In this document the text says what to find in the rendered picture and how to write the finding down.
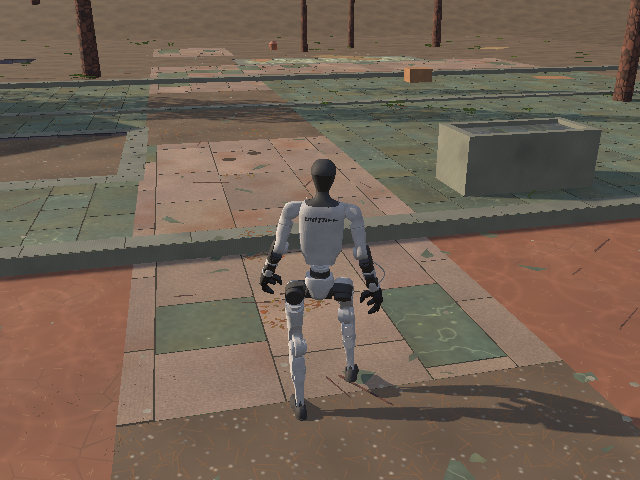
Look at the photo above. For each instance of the left robot upper arm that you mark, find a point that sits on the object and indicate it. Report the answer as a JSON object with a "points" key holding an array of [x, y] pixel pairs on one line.
{"points": [[289, 212]]}

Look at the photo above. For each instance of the robot left shin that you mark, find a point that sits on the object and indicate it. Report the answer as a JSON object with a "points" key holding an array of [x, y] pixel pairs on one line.
{"points": [[298, 371]]}

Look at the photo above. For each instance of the right robot hand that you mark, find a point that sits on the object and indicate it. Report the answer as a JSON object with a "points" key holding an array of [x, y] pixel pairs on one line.
{"points": [[377, 299]]}

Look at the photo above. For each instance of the left robot hand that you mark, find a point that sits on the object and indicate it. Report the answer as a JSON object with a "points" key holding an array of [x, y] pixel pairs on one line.
{"points": [[272, 280]]}

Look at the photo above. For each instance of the right robot upper arm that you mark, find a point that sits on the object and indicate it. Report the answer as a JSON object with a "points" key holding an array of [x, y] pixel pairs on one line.
{"points": [[354, 214]]}

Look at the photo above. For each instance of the robot torso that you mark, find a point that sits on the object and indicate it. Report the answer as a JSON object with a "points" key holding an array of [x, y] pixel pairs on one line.
{"points": [[320, 234]]}

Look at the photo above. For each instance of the robot left forearm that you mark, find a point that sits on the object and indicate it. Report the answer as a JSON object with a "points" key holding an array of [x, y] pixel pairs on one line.
{"points": [[271, 261]]}

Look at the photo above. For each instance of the robot right forearm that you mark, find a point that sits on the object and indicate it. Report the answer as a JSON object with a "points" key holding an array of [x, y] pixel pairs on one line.
{"points": [[368, 272]]}

